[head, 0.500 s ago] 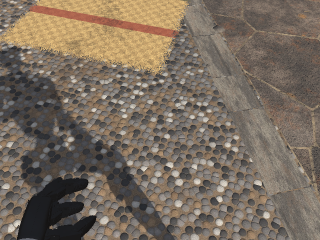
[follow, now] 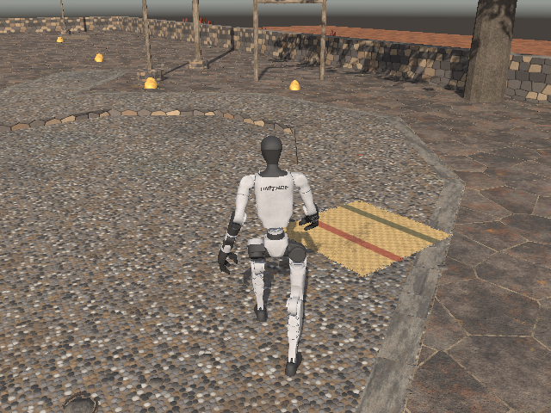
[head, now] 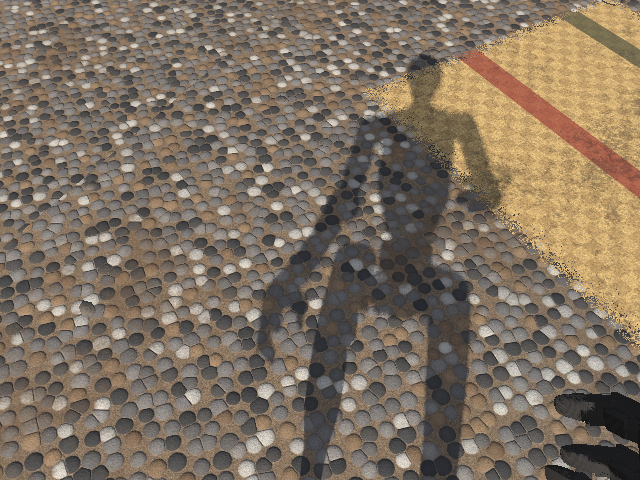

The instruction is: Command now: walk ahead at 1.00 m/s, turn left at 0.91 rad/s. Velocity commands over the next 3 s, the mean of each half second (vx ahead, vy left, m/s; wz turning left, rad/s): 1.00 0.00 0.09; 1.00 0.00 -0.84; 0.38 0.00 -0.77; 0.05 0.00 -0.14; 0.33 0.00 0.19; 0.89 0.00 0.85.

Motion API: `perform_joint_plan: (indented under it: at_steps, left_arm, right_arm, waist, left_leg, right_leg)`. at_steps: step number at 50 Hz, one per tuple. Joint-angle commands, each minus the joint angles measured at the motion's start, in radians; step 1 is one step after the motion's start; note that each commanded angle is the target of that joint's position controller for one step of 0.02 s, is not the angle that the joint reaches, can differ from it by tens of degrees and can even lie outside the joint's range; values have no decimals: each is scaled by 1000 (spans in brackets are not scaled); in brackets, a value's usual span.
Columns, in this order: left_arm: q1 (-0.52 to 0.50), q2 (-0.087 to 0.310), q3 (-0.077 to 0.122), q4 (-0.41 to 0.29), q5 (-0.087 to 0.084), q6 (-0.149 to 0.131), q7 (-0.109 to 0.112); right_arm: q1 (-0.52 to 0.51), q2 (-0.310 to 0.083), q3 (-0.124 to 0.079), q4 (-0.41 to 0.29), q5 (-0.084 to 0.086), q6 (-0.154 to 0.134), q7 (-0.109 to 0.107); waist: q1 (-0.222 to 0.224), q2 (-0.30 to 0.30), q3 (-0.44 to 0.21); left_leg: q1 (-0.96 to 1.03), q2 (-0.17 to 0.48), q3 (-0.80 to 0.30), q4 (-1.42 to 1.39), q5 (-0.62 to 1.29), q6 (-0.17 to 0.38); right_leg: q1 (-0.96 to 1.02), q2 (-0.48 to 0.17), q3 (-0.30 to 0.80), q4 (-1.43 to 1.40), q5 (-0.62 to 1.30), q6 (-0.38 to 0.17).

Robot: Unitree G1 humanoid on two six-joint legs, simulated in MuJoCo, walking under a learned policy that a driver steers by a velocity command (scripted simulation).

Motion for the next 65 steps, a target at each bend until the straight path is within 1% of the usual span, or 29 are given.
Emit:
perform_joint_plan:
  at_steps: [1,3,4,5,6,7,8,11,15,23,25,27,28,29,30,31,33,36,39,41,46,48,49,50,51,53,54,57,65]
  left_arm:
    - [-74,249,49,-82,-3,4,26]
    - [-180,243,42,-116,-11,6,19]
    - [-122,61,-9,-123,19,-17,2]
    - [16,24,-42,-184,-34,-61,-17]
    - [-141,143,-16,-182,-63,-82,-22]
    - [-237,134,-16,-224,-83,-86,-15]
    - [-257,101,-23,-210,-63,-80,-4]
    - [-123,80,-19,-139,-52,-11,-10]
    - [-282,23,-40,-183,-36,20,-5]
    - [-489,35,-30,-242,-54,-25,-91]
    - [-390,87,-3,-242,-59,-11,-95]
    - [42,194,47,-151,-61,29,-74]
    - [185,241,58,-113,-58,54,-54]
    - [101,275,61,-130,-39,35,-58]
    - [98,180,48,-159,-23,29,-48]
    - [71,132,33,-159,-4,17,-48]
    - [-58,116,28,-183,-7,-6,-59]
    - [-144,94,20,-209,-31,-2,-44]
    - [-123,96,19,-194,-46,3,-16]
    - [-99,115,29,-177,-48,14,-5]
    - [-49,106,41,-140,-65,26,10]
    - [-87,117,44,-151,-38,39,1]
    - [-131,55,19,-188,0,44,-9]
    - [96,-90,-24,-231,-49,36,-20]
    - [72,6,-26,-219,-81,44,-7]
    - [-194,125,7,-253,-35,58,2]
    - [-250,131,18,-280,-12,59,0]
    - [-229,57,12,-304,-51,89,-17]
    - [-319,78,18,-310,-16,89,-78]
  right_arm:
    - [52,-106,-44,-59,9,-14,13]
    - [519,-206,-110,68,8,11,-17]
    - [556,-225,-99,128,7,18,-38]
    - [460,-241,-84,57,-27,-7,-36]
    - [495,-174,-87,72,-31,-17,-38]
    - [442,-172,-80,82,-33,-37,-37]
    - [344,-137,-66,79,-37,-53,-32]
    - [229,-27,-31,86,-54,-72,-34]
    - [293,-57,-35,143,-55,-100,-50]
    - [399,-119,-35,208,-55,-84,-79]
    - [372,-169,-47,198,-79,-53,-96]
    - [243,-209,-59,164,-88,-27,-108]
    - [238,-134,-37,149,-84,-44,-99]
    - [401,44,18,86,-42,-84,-67]
    - [288,-73,13,62,-14,-126,-50]
    - [150,-103,2,24,2,-140,-48]
    - [135,-74,9,16,-32,-147,-60]
    - [175,-83,-2,35,-57,-115,-70]
    - [3,-40,14,-36,-74,-107,-76]
    - [-81,-1,22,-68,-64,-110,-72]
    - [-101,-99,-30,-86,-2,-120,-77]
    - [140,-161,-72,-45,8,-127,-85]
    - [406,-185,-81,-4,7,-113,-97]
    - [453,-291,-91,27,-56,-108,-81]
    - [424,-213,-84,22,-52,-100,-70]
    - [286,-93,-55,11,-61,-74,-83]
    - [253,-86,-52,25,-68,-67,-84]
    - [186,-35,-39,84,-45,-70,-87]
    - [113,-182,-76,146,-1,-58,-104]
  waist:
    - [-175,-146,-15]
    - [-422,-116,-201]
    - [-317,202,-189]
    - [-180,306,-454]
    - [-286,86,-385]
    - [-238,-22,-179]
    - [-170,-142,-77]
    - [-59,-42,-13]
    - [-119,-14,81]
    - [-192,11,69]
    - [-107,101,-41]
    - [133,148,-219]
    - [165,-59,-266]
    - [-31,-443,-360]
    - [49,-235,-423]
    - [38,-101,-244]
    - [-81,65,-103]
    - [-157,17,-13]
    - [-108,-14,70]
    - [-58,-63,54]
    - [-52,-127,-6]
    - [-203,-139,-172]
    - [-320,-118,-365]
    - [-164,416,-544]
    - [-186,432,-494]
    - [-225,65,-168]
    - [-196,5,-88]
    - [-114,92,-29]
    - [-96,37,-86]
  left_leg:
    - [378,-153,134,-47,-80,54]
    - [972,-130,-10,-177,-30,149]
    - [1205,0,-226,-121,-12,184]
    - [1376,208,-817,-358,-422,392]
    - [1256,212,-905,-572,-691,323]
    - [1061,198,-854,-631,-697,288]
    - [866,170,-758,-636,-571,254]
    - [565,92,-458,-653,-405,208]
    - [470,40,-165,-717,-173,138]
    - [873,72,71,-700,357,-23]
    - [1019,103,90,-500,946,-58]
    - [873,121,80,4,1150,-59]
    - [565,13,71,437,476,-78]
    - [57,-188,-100,828,-578,-148]
    - [6,-162,-233,775,-467,-64]
    - [-4,-117,-231,664,-405,-17]
    - [88,-61,-241,491,-361,-23]
    - [176,-13,-222,320,-345,-84]
    - [264,-40,-143,15,-165,-147]
    - [420,-88,-110,-185,36,-165]
    - [512,-94,-203,-384,58,-169]
    - [748,-83,-172,-350,-58,-126]
    - [1080,54,-277,-222,-240,-84]
    - [1411,354,-891,-419,-504,121]
    - [1369,379,-1063,-505,-697,135]
    - [1041,269,-616,-487,-167,68]
    - [897,234,-470,-470,138,61]
    - [727,171,-241,-513,328,46]
    - [675,123,53,-505,438,1]
  right_leg:
    - [-209,-262,38,205,1608,-56]
    - [-468,-244,65,749,1505,-80]
    - [-804,-62,92,1200,50,-67]
    - [-1027,9,330,1416,-131,-81]
    - [-1070,-37,385,1336,25,-107]
    - [-1096,-64,372,1249,89,-111]
    - [-1037,-112,376,1174,139,-106]
    - [-892,-208,376,1069,199,-72]
    - [-985,-210,350,840,434,-29]
    - [-908,-47,167,336,761,-110]
    - [-815,52,86,391,573,-147]
    - [-380,48,161,466,432,-213]
    - [-77,-23,309,504,332,-265]
    - [228,-261,946,289,-109,-510]
    - [220,-282,1186,43,-360,-459]
    - [57,-256,1110,-4,-289,-377]
    - [-251,-191,978,0,-57,-380]
    - [-476,-84,771,-25,187,-382]
    - [-683,-10,645,-43,323,-352]
    - [-775,28,607,-35,296,-294]
    - [-515,-32,735,111,280,-222]
    - [-439,-12,690,409,597,-163]
    - [-591,3,632,732,539,-135]
    - [-930,140,517,1122,-136,-81]
    - [-1080,23,467,1259,-78,-73]
    - [-1086,-52,393,1229,59,-50]
    - [-1048,-76,374,1192,63,-38]
    - [-990,-143,341,1021,44,-31]
    - [-660,-46,219,437,501,-84]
